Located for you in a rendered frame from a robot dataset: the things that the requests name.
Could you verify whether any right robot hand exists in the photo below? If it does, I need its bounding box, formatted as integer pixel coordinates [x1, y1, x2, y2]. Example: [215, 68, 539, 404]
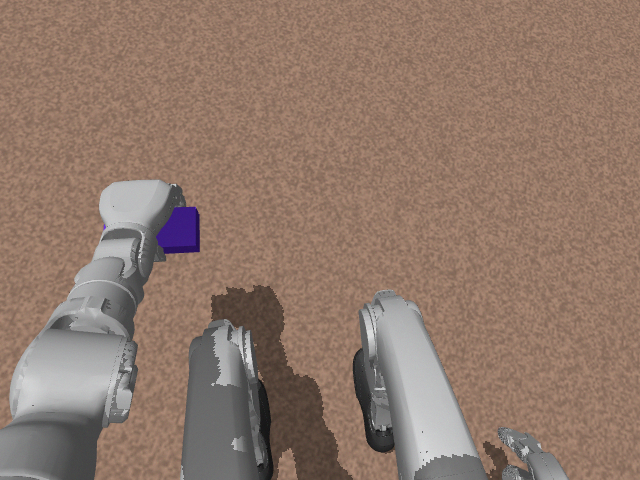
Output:
[498, 427, 569, 480]

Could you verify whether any left robot hand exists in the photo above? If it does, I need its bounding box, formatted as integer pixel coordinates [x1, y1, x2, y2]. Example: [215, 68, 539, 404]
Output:
[99, 180, 186, 262]

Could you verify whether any right robot foot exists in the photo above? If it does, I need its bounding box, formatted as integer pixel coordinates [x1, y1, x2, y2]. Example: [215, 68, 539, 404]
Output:
[353, 348, 395, 452]

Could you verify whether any left robot foot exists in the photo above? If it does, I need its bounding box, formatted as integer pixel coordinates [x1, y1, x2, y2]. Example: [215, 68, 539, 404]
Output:
[257, 379, 274, 480]

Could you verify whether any small box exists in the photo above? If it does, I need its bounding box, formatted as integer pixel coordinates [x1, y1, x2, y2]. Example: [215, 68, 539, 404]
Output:
[104, 207, 200, 254]

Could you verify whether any left robot arm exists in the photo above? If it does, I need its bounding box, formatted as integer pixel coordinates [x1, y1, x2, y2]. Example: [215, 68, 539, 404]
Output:
[0, 222, 157, 480]

